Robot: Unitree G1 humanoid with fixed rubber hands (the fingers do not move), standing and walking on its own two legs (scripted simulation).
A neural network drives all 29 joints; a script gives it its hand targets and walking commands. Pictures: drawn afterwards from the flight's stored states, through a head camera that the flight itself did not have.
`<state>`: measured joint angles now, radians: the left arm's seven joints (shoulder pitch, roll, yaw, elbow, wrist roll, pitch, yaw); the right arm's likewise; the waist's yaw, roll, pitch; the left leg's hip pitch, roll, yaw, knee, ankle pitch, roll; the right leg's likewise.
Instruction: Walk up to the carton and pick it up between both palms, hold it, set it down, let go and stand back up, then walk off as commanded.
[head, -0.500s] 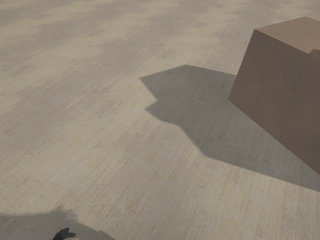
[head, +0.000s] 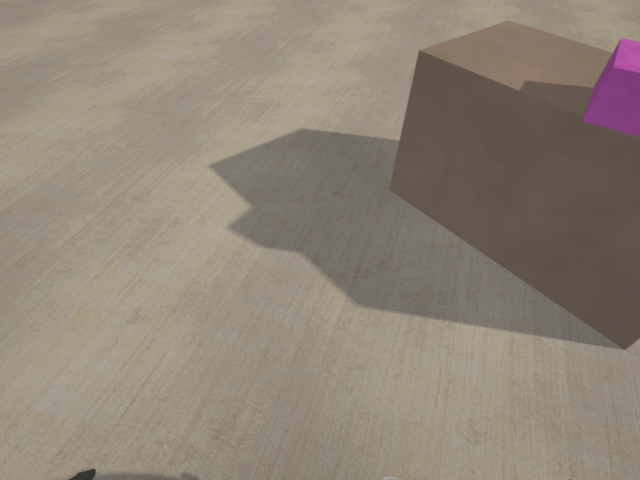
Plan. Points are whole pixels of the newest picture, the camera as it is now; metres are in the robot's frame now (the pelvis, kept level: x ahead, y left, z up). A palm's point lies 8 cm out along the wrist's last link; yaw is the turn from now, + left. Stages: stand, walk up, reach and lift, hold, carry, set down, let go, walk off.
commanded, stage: walk up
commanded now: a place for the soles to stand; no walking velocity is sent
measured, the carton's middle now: (639, 87) +1.16 -0.93 +0.00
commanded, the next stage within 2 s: none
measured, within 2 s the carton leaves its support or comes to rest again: neither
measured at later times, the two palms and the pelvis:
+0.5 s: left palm (202, 381) +0.30 +0.19 -0.11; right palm out of the picture +0.14 -0.45 -0.07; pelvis +0.13 -0.10 -0.01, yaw -15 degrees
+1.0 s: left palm (324, 270) +0.49 +0.00 -0.07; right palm out of the picture +0.16 -0.57 -0.09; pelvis +0.25 -0.25 +0.00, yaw -31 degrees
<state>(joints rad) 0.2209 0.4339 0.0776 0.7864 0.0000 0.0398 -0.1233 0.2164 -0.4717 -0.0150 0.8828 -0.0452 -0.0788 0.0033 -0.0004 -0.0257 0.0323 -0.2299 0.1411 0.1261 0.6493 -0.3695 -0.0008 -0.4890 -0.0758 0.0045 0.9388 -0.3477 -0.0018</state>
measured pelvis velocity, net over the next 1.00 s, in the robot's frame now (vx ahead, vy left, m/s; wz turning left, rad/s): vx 0.25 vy -0.25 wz -0.54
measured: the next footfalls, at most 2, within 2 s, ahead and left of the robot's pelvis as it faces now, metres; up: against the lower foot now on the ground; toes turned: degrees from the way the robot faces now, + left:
right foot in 0.14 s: +0.11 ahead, -0.23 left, +0.00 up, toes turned -10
left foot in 0.44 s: +0.26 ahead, -0.03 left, +0.00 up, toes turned -8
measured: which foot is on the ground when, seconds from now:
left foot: down 0.00-0.14, up 0.16-0.42, down 0.44-0.88, up 0.90-1.00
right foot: up 0.00-0.12, down 0.14-0.46, up 0.48-0.84, down 0.86-1.00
